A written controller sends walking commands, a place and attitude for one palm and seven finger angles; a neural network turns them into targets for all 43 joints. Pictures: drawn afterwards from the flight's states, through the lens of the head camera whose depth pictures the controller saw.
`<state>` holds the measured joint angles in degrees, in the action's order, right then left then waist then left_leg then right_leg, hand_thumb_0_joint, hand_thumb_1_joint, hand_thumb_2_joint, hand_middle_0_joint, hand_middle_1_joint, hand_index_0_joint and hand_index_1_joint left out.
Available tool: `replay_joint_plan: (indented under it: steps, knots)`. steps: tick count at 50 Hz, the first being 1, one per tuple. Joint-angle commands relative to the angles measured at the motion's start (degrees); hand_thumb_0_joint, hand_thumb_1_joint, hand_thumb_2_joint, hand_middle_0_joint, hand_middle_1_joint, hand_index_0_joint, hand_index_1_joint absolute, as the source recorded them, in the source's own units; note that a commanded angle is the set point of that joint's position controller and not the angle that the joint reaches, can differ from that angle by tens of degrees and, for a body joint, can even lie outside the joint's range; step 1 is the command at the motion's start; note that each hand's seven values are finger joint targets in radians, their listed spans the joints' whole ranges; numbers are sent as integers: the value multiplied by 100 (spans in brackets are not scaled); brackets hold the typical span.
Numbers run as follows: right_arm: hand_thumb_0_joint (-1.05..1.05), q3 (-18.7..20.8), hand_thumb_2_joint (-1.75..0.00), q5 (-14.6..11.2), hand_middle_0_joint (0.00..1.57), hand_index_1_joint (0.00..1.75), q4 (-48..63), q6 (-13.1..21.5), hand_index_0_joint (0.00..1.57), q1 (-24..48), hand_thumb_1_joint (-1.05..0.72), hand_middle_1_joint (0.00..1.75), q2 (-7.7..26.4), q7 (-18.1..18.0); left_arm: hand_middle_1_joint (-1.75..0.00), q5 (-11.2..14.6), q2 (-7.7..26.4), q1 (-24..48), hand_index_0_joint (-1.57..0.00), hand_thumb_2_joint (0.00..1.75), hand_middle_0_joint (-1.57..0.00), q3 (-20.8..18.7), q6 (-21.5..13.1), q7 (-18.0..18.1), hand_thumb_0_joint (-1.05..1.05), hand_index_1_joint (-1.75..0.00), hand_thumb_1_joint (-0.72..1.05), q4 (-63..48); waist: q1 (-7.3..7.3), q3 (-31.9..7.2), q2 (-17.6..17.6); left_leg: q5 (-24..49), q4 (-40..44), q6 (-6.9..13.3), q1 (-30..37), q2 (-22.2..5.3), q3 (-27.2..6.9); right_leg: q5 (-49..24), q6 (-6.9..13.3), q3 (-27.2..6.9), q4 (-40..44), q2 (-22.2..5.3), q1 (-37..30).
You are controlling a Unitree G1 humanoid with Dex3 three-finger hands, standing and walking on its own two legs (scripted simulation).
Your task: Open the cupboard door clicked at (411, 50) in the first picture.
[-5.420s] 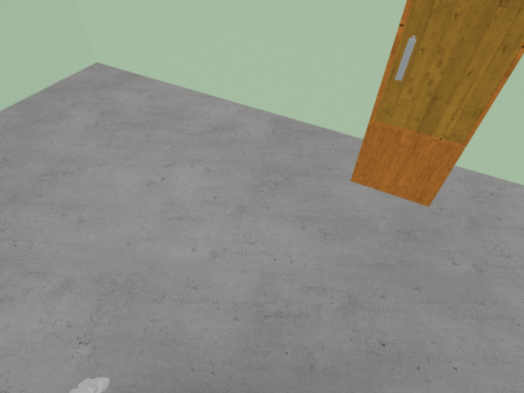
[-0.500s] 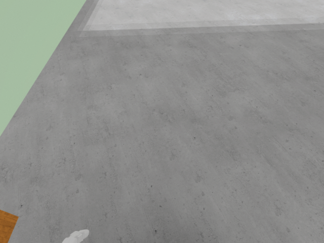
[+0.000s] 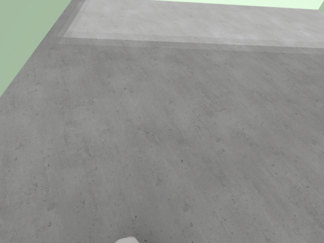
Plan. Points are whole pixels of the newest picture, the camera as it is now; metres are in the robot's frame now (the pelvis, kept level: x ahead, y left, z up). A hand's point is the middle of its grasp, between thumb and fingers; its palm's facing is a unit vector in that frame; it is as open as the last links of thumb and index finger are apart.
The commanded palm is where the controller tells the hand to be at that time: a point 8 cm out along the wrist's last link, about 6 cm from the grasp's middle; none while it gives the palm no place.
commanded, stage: turn to face it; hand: left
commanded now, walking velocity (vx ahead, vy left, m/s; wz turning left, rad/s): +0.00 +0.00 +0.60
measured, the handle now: out of the picture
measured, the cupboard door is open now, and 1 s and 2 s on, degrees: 0 0 0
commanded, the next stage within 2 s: none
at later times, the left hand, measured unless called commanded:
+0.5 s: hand (76, 240) +0.14 +0.24 -0.14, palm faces +0.23 -0.95 -0.21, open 7.4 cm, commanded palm none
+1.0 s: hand out of the picture +0.00 +0.15 -0.13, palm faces +0.54 -0.79 -0.28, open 7.4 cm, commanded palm none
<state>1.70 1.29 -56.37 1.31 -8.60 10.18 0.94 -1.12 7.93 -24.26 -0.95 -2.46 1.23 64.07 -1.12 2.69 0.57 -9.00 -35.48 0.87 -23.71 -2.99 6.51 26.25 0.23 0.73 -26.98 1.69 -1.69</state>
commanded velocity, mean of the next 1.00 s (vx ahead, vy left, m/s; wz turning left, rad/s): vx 0.00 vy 0.00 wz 0.60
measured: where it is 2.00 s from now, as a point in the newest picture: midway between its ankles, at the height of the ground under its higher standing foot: outside the picture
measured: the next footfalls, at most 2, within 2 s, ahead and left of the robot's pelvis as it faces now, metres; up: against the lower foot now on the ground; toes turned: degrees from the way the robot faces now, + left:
right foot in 0.70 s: +0.12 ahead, -0.13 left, +0.00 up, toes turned +23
left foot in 1.16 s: -0.01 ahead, +0.09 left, +0.00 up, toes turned +47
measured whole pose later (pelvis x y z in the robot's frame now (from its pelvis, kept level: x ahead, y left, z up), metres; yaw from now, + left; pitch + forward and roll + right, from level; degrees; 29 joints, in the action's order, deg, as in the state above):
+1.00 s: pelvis +0.05 -0.05 +0.02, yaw +34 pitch -1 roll +3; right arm 5.5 1.4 -53.9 -5.5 -10.5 17.1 1.7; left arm -1.3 10.7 -13.8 -1.3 0.3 1.2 51.8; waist 0.9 4.7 -1.0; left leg -23.0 -60.2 -5.0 -27.5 -2.5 0.0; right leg 18.1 0.5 9.7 -28.4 -6.2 9.4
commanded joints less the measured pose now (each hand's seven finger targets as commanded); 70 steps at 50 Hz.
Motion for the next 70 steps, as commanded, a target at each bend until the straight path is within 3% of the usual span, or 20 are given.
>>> replay_joint_plan:
  steps: [1,4,8,12,25,29,32,33,34,35,36,40,50,56,57,58,59,60,64,70]
  knots:
    - [0,230,-90,-45,20,30,-232,32,20,-1826,-90,30,1377,-197,-30,128,513,-409,-20,90,-20,-119,-15,132,0,-30,90,-379,423,-1358,-1579,3964,1289,1275,2757,-2202,-2855,1118,-124,65,-4052,-37,2262]
    - [0,151,-90,-54,20,30,40,-10,20,-753,-90,30,893,-228,-30,8,596,570,-20,90,-20,-213,138,48,0,-30,90,-544,230,66,-737,1492,1957,1044,921,-1563,-2453,260,-239,-157,-4177,-624,2790]
    - [0,230,-90,-38,20,30,203,-29,20,-500,-90,30,796,-212,-30,-8,499,460,-20,90,-20,-325,333,21,0,-30,90,-632,22,-337,-602,619,2132,790,604,-1005,-1831,-462,-345,-81,-3722,-606,2548]
    - [0,310,-90,-38,20,30,281,-76,20,-605,-90,30,930,-185,-30,-32,655,819,-20,90,-20,-427,399,26,0,-30,90,-871,83,-493,-556,-84,2240,714,868,-901,-2183,-849,-460,-160,-3611,-614,3018]
    - [0,523,-90,20,20,30,369,-195,20,-1164,-90,30,1210,-180,-30,38,847,2067,-20,90,-20,-418,378,49,0,-30,90,-1662,436,-698,-832,1204,1694,981,1736,-793,-3376,-131,-510,-353,-2259,-274,3142]
    - [0,569,-90,22,20,30,507,-258,20,-909,-90,30,1322,-164,-30,89,898,1809,-20,90,-20,-386,372,84,0,-30,90,-1702,305,-770,-877,1363,1543,925,1346,-659,-3563,-142,-400,-368,-1446,-83,2350]
    - [0,592,-90,-21,20,30,629,-306,20,-642,-90,30,1293,-112,-30,130,1021,1335,-20,90,-20,-425,343,115,0,-30,90,-1637,95,-848,-886,733,1388,503,610,-272,-3331,-958,-294,-227,105,-61,1033]
    - [0,585,-90,-63,20,30,663,-318,20,-593,-90,30,1132,-83,-30,109,1211,1132,-20,90,-20,-475,308,138,0,-30,90,-1595,3,-912,-478,-2,1041,205,-37,-26,-3005,-1264,-161,-490,856,-462,219]
    - [0,544,-90,-120,20,30,758,-330,20,-699,-90,30,773,-68,-30,16,1729,1124,-20,90,-20,-550,248,177,0,-30,90,-1672,1,-843,1107,-1520,-254,-220,-1208,627,-1978,-712,315,-2038,1578,-1963,-430]
    - [0,571,-90,-24,20,30,863,-315,20,-586,-90,30,925,-91,-30,-11,1871,1387,-20,90,-20,-525,279,178,0,-30,90,-1782,30,-501,1404,-2313,-1567,-389,-1443,896,-1137,-1084,845,-2659,1579,-2987,444]
    - [0,589,-90,25,20,30,829,-344,20,-612,-90,30,1038,-57,-30,11,1683,1719,-20,90,-20,-459,287,177,0,-30,90,-1887,209,-353,736,-2049,-2424,-327,-1136,622,-1252,-1363,949,-2029,1439,-2796,1101]
    - [0,526,-90,10,20,30,588,-481,20,-743,-90,30,886,52,-30,43,1163,1938,-20,90,-20,-317,176,116,0,-30,90,-1864,433,57,733,-1159,-3396,-514,-1073,259,-832,-2903,546,-462,943,-1818,1276]
    - [0,340,-90,-47,20,30,910,-494,20,452,-90,30,830,84,-30,-56,1597,732,-20,90,-20,-407,220,88,0,-30,90,-1511,-117,-154,1143,-1581,-1747,-590,-631,101,-297,-4296,668,98,419,-2123,446]
    - [0,303,-90,-63,20,30,900,-344,20,126,-90,30,967,59,-30,-23,1778,769,-20,90,-20,-496,290,46,0,-30,90,-1458,58,-664,1233,-740,526,-328,846,303,102,-4472,277,693,-599,-2090,519]
    - [0,374,-90,-40,20,30,782,-287,20,-329,-90,30,1236,58,-30,32,1732,835,-20,90,-20,-489,301,33,0,-30,90,-1489,324,-984,712,258,1258,-212,1857,94,-156,-3922,20,900,-1482,-2004,1062]
    - [0,555,-90,1,20,30,749,-218,20,-692,-90,30,1919,21,-30,77,1395,844,-20,90,-20,-443,309,-16,0,-30,90,-1691,535,-1279,-1054,2309,1326,418,3192,-1347,-1954,-1030,-444,1089,-2830,-1254,2791]
    - [0,635,-90,-98,20,30,633,-241,20,-1113,-90,30,2291,-7,-30,48,1175,1203,-20,90,-20,-304,341,-7,0,-30,90,-1902,693,-1380,-1671,4627,1139,1015,3363,-2171,-2750,1221,-591,575,-3710,-903,3630]
    - [0,595,-90,-84,20,30,578,-280,20,-1051,-90,30,2146,-22,-30,22,1304,1245,-20,90,-20,-358,405,24,0,-30,90,-1914,611,-1244,-1144,4131,1061,1228,2988,-2206,-2245,1119,-527,231,-4043,-1062,3599]
    - [0,399,-90,-35,20,30,881,-226,20,92,-90,30,1551,-123,-30,23,1329,1244,-20,90,-20,-429,445,-42,0,-30,90,-1613,175,-390,-1152,2521,1409,735,1605,-1095,-1650,-177,-595,7,-4116,-985,3325]
    - [0,422,-90,-38,20,30,885,-209,20,-148,-90,30,1482,-90,-30,5,1265,1342,-20,90,-20,-434,458,-36,0,-30,90,-1665,198,-358,-864,1337,1727,740,1427,-861,-2008,-616,-672,-59,-3591,-775,3216]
